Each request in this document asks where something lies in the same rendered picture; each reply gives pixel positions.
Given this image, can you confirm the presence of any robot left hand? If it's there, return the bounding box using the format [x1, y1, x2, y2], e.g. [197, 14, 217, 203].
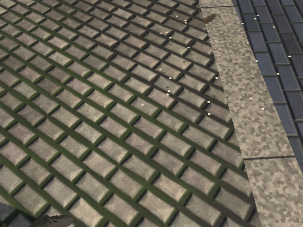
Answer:
[28, 215, 73, 227]

